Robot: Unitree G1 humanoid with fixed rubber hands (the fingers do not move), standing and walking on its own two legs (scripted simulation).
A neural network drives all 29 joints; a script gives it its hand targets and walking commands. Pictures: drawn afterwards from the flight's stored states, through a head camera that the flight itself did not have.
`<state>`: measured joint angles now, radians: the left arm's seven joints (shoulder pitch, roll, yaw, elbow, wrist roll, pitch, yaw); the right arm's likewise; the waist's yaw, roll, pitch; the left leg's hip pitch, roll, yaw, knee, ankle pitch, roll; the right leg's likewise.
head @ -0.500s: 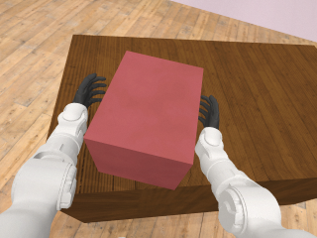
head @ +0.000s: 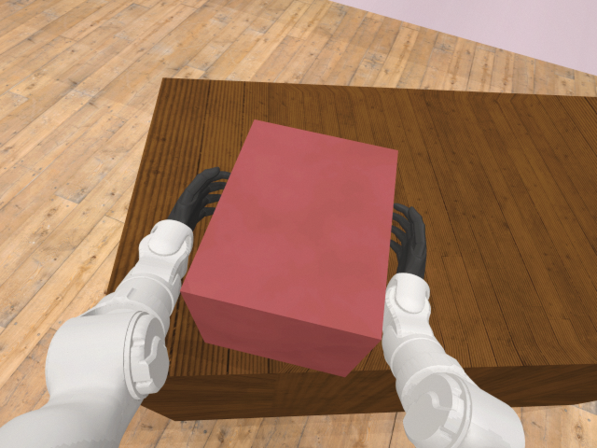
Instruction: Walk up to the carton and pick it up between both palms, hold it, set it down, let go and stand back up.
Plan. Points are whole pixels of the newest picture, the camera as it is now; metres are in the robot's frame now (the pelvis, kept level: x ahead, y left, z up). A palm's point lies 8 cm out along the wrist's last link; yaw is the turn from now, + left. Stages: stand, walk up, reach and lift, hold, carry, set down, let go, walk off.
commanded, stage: reach and lift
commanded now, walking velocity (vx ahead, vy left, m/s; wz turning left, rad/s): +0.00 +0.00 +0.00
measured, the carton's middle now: (299, 248) +0.41 +0.00 -0.03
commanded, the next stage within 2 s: none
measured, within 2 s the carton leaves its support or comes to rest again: leaves its support in 1.82 s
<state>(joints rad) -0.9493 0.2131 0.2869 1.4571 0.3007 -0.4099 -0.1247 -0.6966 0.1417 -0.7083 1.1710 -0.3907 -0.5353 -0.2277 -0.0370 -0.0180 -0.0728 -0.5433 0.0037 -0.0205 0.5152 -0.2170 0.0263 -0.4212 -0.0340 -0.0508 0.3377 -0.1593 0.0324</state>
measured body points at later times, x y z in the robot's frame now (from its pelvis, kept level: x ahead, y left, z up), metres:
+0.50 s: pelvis +0.00 -0.02 +0.00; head +0.09 +0.02 +0.44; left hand +0.44 +0.16 +0.02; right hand +0.38 -0.16 +0.01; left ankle +0.01 +0.09 -0.74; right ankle -0.01 -0.17 -0.74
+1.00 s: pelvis +0.00 -0.01 +0.00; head +0.09 +0.02 +0.44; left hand +0.44 +0.16 +0.02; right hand +0.38 -0.16 +0.01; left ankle +0.01 +0.09 -0.74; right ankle -0.01 -0.17 -0.74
